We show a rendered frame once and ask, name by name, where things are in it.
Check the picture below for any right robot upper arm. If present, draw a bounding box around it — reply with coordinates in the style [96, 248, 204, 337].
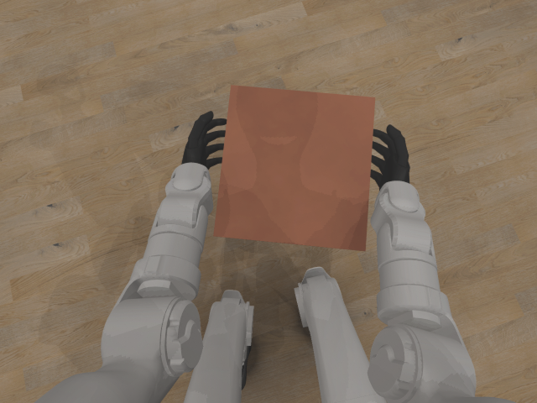
[368, 324, 516, 403]

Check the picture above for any left robot hand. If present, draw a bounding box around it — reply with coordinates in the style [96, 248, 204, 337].
[182, 111, 227, 169]

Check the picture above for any robot left thigh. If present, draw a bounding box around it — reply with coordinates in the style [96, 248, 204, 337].
[184, 297, 254, 403]

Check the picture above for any left robot upper arm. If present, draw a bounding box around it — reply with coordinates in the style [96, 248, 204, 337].
[34, 296, 203, 403]

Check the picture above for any carton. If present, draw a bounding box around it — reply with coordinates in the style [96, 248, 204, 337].
[213, 85, 375, 251]

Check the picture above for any left robot forearm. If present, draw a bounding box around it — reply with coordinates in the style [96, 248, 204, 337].
[101, 163, 213, 354]

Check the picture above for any robot left foot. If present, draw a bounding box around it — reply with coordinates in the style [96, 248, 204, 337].
[242, 344, 252, 389]

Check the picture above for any right robot hand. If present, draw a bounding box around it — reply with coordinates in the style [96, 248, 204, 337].
[370, 124, 410, 190]

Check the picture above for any right robot forearm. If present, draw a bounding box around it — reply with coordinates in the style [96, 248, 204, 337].
[370, 181, 476, 392]

